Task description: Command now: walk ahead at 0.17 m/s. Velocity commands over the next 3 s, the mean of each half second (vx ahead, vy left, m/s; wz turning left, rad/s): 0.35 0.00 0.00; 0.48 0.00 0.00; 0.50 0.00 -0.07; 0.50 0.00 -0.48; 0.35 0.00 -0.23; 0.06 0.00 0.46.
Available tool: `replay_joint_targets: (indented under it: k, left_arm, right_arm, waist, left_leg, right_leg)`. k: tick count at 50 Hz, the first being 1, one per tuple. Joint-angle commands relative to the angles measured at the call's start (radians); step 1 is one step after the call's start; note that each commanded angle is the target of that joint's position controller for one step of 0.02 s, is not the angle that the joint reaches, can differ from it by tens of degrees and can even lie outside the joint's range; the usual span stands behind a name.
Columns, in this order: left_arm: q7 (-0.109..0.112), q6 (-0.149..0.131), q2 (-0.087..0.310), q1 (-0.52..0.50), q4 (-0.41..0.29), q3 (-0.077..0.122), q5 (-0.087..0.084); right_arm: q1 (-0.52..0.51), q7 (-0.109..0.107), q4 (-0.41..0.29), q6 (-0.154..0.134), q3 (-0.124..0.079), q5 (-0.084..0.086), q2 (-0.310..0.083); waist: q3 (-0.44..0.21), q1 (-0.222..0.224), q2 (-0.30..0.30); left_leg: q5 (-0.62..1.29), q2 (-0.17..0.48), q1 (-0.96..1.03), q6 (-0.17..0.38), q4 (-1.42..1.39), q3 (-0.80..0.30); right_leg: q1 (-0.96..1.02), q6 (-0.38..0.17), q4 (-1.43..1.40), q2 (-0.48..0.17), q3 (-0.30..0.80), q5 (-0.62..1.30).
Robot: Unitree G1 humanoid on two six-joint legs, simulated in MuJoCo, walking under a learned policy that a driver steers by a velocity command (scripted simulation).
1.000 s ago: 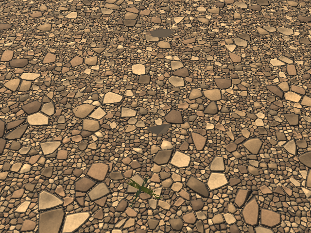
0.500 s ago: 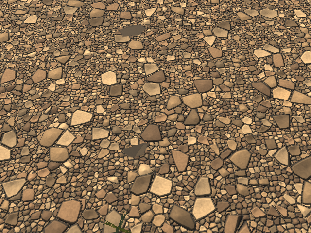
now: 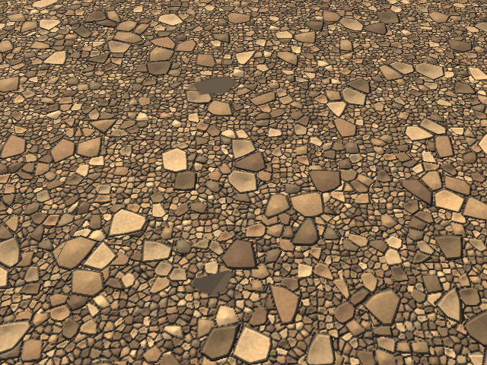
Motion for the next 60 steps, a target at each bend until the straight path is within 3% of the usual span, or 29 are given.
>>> replay_joint_targets:
  k: [1,4,6,7,9,11,12,13,14,15,16,17,20,24,29,32,33,34,35,36,37,38,39,40,43,46,52,57,60]
  left_arm:
    - [0.003,-0.007,0.115,0.035,-0.017,0.030,-0.016]
    - [-0.003,-0.044,0.133,0.090,-0.007,0.038,-0.031]
    - [-0.007,-0.066,0.188,0.142,0.011,0.054,-0.032]
    - [-0.009,-0.073,0.193,0.148,0.014,0.056,-0.028]
    - [-0.014,-0.078,0.179,0.143,0.009,0.053,-0.029]
    - [-0.021,-0.073,0.184,0.026,-0.028,0.051,-0.035]
    - [-0.022,-0.079,0.171,-0.063,-0.068,0.046,-0.033]
    - [-0.023,-0.096,0.139,-0.081,-0.088,0.040,-0.011]
    - [-0.030,-0.105,0.117,-0.041,-0.086,0.037,-0.018]
    - [-0.036,-0.104,0.137,-0.047,-0.083,0.042,-0.042]
    - [-0.039,-0.098,0.127,-0.051,-0.084,0.039,-0.058]
    - [-0.035,-0.090,0.117,-0.060,-0.081,0.039,-0.050]
    - [-0.031,-0.077,0.095,-0.098,-0.089,0.041,-0.024]
    - [-0.037,-0.072,0.049,-0.264,-0.146,0.021,-0.021]
    - [-0.056,-0.070,0.091,-0.353,-0.184,0.022,-0.032]
    - [-0.066,-0.077,0.145,-0.261,-0.164,0.043,-0.026]
    - [-0.063,-0.075,0.171,-0.148,-0.131,0.061,-0.025]
    - [-0.058,-0.072,0.207,0.034,-0.075,0.082,-0.023]
    - [-0.051,-0.070,0.285,0.196,-0.047,0.099,0.000]
    - [-0.056,-0.067,0.271,0.248,-0.027,0.084,0.000]
    - [-0.058,-0.074,0.206,0.169,-0.033,0.065,-0.014]
    - [-0.057,-0.081,0.175,0.057,-0.058,0.052,-0.017]
    - [-0.060,-0.089,0.151,-0.021,-0.070,0.042,-0.007]
    - [-0.063,-0.095,0.128,-0.058,-0.073,0.034,0.005]
    - [-0.063,-0.099,0.120,-0.041,-0.049,0.026,0.006]
    - [-0.039,-0.098,0.171,0.031,-0.026,0.034,0.007]
    - [-0.019,-0.088,0.184,0.152,0.007,0.031,-0.006]
    - [-0.018,-0.067,0.198,0.244,0.046,0.037,-0.013]
    - [-0.015,-0.052,0.220,0.237,0.049,0.048,-0.016]
  right_arm:
    - [0.013,-0.002,-0.021,-0.018,-0.027,0.014,-0.121]
    - [-0.012,0.006,-0.034,-0.065,-0.019,0.027,-0.100]
    - [-0.060,0.024,-0.061,-0.100,-0.011,0.026,-0.080]
    - [-0.075,0.032,-0.070,-0.111,-0.012,0.022,-0.089]
    - [-0.054,0.047,-0.063,-0.121,-0.011,0.024,-0.081]
    - [0.108,0.055,-0.003,-0.119,-0.023,0.030,-0.093]
    - [0.270,0.055,0.051,-0.120,-0.056,0.026,-0.181]
    - [0.414,0.056,0.088,-0.112,-0.071,0.021,-0.255]
    - [0.407,0.065,0.091,-0.111,-0.040,0.006,-0.181]
    - [0.331,0.066,0.068,-0.112,-0.019,0.002,-0.122]
    - [0.269,0.064,0.047,-0.112,-0.009,0.005,-0.104]
    - [0.229,0.064,0.035,-0.112,-0.001,0.012,-0.105]
    - [0.240,0.046,0.046,-0.104,0.012,0.007,-0.101]
    - [0.264,0.020,0.053,-0.099,0.007,-0.003,-0.151]
    - [0.313,0.022,0.091,-0.101,-0.006,0.017,-0.155]
    - [0.288,0.020,0.086,-0.084,-0.020,0.013,-0.181]
    - [0.275,0.021,0.082,-0.076,-0.019,0.010,-0.178]
    - [0.253,0.023,0.067,-0.070,-0.012,0.002,-0.163]
    - [0.323,0.031,0.046,-0.078,0.011,-0.006,-0.090]
    - [0.376,0.039,0.057,-0.100,0.035,0.007,-0.022]
    - [0.280,0.044,0.040,-0.118,0.007,0.033,-0.125]
    - [0.198,0.040,0.010,-0.127,-0.003,0.046,-0.163]
    - [0.160,0.030,0.001,-0.127,-0.008,0.037,-0.164]
    - [0.163,0.021,0.001,-0.119,-0.015,0.021,-0.149]
    - [0.204,0.012,0.002,-0.088,-0.014,0.017,-0.091]
    - [0.086,0.007,-0.047,-0.078,-0.023,0.004,-0.117]
    - [-0.102,0.028,-0.105,-0.086,-0.010,0.005,-0.093]
    - [-0.241,0.058,-0.162,-0.095,0.008,0.017,-0.093]
    - [-0.214,0.073,-0.175,-0.105,0.004,0.022,-0.126]
  waist:
    - [-0.022,0.001,0.029]
    - [0.074,0.025,-0.029]
    - [0.085,0.035,-0.136]
    - [0.089,0.034,-0.139]
    - [0.066,0.016,-0.130]
    - [0.014,-0.084,-0.110]
    - [-0.044,-0.155,0.024]
    - [-0.105,-0.183,0.254]
    - [-0.108,-0.138,0.257]
    - [-0.039,-0.099,0.120]
    - [-0.009,-0.071,0.083]
    - [0.023,-0.053,0.047]
    - [0.048,-0.041,0.088]
    - [0.084,-0.067,0.090]
    - [0.108,-0.066,0.103]
    - [0.020,0.000,0.116]
    - [-0.049,0.059,0.120]
    - [-0.148,0.137,0.105]
    - [-0.306,0.136,-0.063]
    - [-0.429,0.109,-0.250]
    - [-0.291,0.114,-0.177]
    - [-0.152,0.083,-0.122]
    - [-0.082,0.046,-0.044]
    - [-0.046,0.008,-0.036]
    - [-0.028,-0.037,-0.066]
    - [0.023,-0.017,-0.049]
    - [0.042,0.040,-0.045]
    - [0.079,0.084,-0.040]
    - [0.056,0.045,-0.073]
  left_leg:
    - [-0.223,0.019,0.061,0.096,-0.033,-0.035]
    - [-0.279,0.006,-0.103,0.112,0.037,-0.025]
    - [-0.122,-0.017,-0.241,0.097,0.185,0.047]
    - [-0.082,-0.007,-0.282,0.098,0.210,0.055]
    - [-0.108,0.000,-0.273,0.105,0.201,0.061]
    - [-0.045,-0.033,0.053,0.135,0.027,0.078]
    - [0.103,0.045,0.296,0.182,-0.063,-0.093]
    - [0.326,0.229,0.570,0.255,-0.140,-0.400]
    - [0.415,0.343,0.602,0.324,-0.185,-0.576]
    - [0.386,0.335,0.543,0.310,-0.173,-0.495]
    - [0.378,0.310,0.490,0.286,-0.194,-0.392]
    - [0.379,0.281,0.431,0.256,-0.226,-0.311]
    - [0.417,0.198,0.330,0.204,-0.300,-0.171]
    - [0.395,0.146,0.222,0.186,-0.363,-0.069]
    - [0.343,0.214,0.310,0.186,-0.375,-0.068]
    - [0.665,0.235,0.396,0.163,-0.229,-0.042]
    - [0.806,0.207,0.377,0.147,-0.094,-0.017]
    - [0.780,0.159,0.252,0.119,0.120,0.006]
    - [0.400,0.046,-0.104,0.064,0.491,0.045]
    - [-0.357,-0.081,-0.304,0.048,0.749,-0.046]
    - [-0.342,-0.025,-0.409,0.072,0.858,-0.105]
    - [-0.241,0.029,-0.440,0.088,0.844,-0.067]
    - [-0.149,0.075,-0.388,0.090,0.792,-0.047]
    - [-0.097,0.108,-0.327,0.086,0.742,-0.045]
    - [-0.061,0.141,-0.251,0.071,0.640,-0.038]
    - [0.076,0.153,-0.365,0.034,0.491,-0.030]
    - [0.329,0.108,-0.371,0.015,0.180,0.011]
    - [0.253,0.080,-0.400,0.026,0.045,0.028]
    - [0.143,0.052,-0.312,0.064,-0.006,0.042]
  right_leg:
    - [-0.095,-0.058,-0.061,-0.056,0.053,-0.214]
    - [-0.051,-0.124,-0.102,-0.143,0.188,-0.307]
    - [0.084,-0.192,-0.165,-0.285,0.380,-0.188]
    - [0.125,-0.214,-0.152,-0.332,0.424,-0.063]
    - [0.171,-0.204,-0.096,-0.339,0.390,0.167]
    - [0.009,-0.136,0.006,-0.250,0.247,0.357]
    - [-0.148,-0.063,0.272,-0.119,0.101,0.507]
    - [-0.440,0.013,0.633,0.001,0.002,0.129]
    - [-0.615,0.002,0.749,0.015,0.095,-0.264]
    - [-0.659,-0.020,0.813,-0.048,0.136,-0.239]
    - [-0.667,-0.028,0.800,-0.090,0.115,-0.150]
    - [-0.652,-0.025,0.733,-0.128,0.093,-0.074]
    - [-0.559,0.013,0.551,-0.142,0.033,0.079]
    - [-0.440,0.037,0.205,-0.092,-0.021,0.271]
    - [-0.401,-0.010,0.057,-0.088,0.008,0.330]
    - [-0.260,-0.056,0.051,-0.048,-0.017,0.239]
    - [-0.107,-0.079,0.047,-0.018,-0.040,0.225]
    - [0.150,-0.112,0.062,-0.042,-0.008,0.237]
    - [0.543,-0.227,0.058,-0.281,0.331,0.146]
    - [0.655,-0.313,-0.133,-0.436,0.733,-0.065]
    - [0.540,-0.266,-0.195,-0.397,0.704,-0.177]
    - [0.365,-0.231,-0.231,-0.372,0.568,-0.140]
    - [0.201,-0.212,-0.264,-0.339,0.464,-0.048]
    - [0.084,-0.194,-0.290,-0.302,0.380,0.038]
    - [-0.046,-0.191,-0.355,-0.259,0.269,0.082]
    - [-0.040,-0.202,-0.397,-0.262,0.233,0.115]
    - [0.044,-0.157,-0.384,-0.225,0.125,0.228]
    - [0.204,-0.157,-0.315,-0.278,0.118,0.274]
    - [0.265,-0.135,-0.232,-0.313,0.126,0.429]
